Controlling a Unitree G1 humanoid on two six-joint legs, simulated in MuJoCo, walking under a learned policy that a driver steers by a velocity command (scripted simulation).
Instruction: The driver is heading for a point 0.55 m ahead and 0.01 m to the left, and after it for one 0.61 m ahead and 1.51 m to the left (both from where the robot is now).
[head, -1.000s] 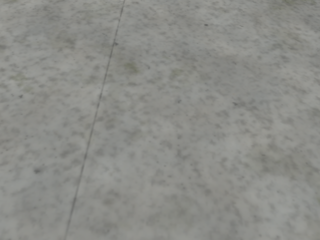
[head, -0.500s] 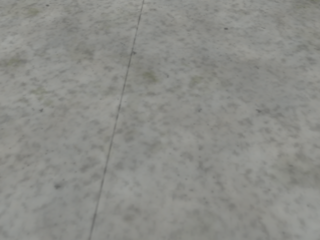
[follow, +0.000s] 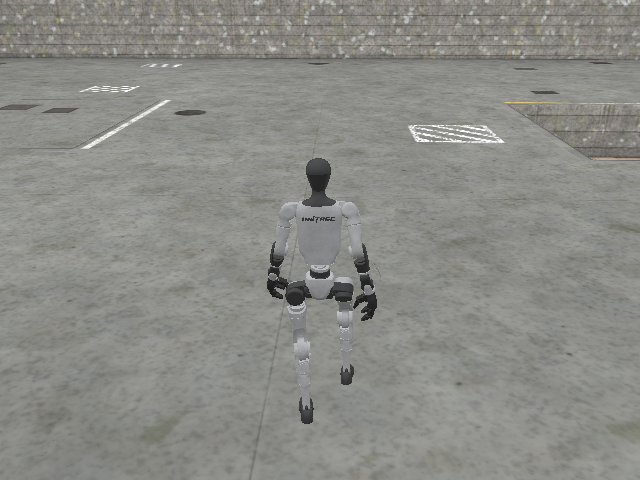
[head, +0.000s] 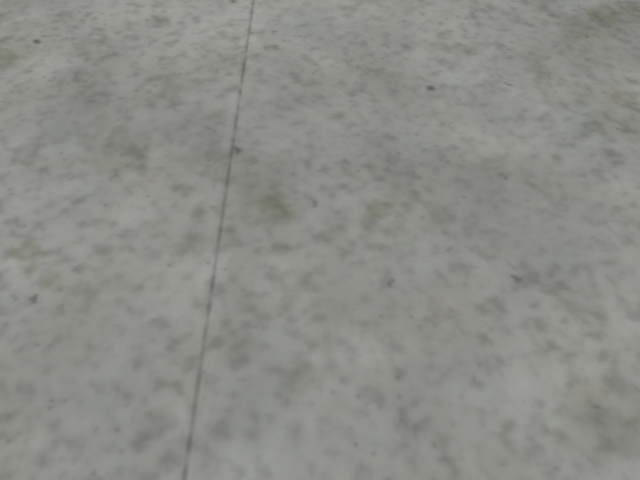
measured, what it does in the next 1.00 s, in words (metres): walks ahead: right foot, then left foot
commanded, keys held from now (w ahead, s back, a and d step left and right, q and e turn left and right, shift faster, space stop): w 0.54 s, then q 0.46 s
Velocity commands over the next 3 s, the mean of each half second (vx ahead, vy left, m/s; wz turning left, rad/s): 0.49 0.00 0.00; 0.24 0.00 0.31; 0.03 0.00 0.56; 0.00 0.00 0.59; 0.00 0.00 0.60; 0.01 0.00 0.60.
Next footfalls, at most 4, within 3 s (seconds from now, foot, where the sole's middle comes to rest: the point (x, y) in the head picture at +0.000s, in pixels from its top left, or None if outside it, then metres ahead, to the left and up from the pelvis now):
0.18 right None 0.29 -0.11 -0.78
0.70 left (285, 440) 0.58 0.07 -0.78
1.30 right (370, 438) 0.58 -0.11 -0.78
1.80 left None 0.45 0.06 -0.78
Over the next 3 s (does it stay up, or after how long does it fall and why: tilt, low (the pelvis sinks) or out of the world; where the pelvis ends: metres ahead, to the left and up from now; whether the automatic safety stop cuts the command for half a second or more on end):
stays up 0.47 -0.03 0.00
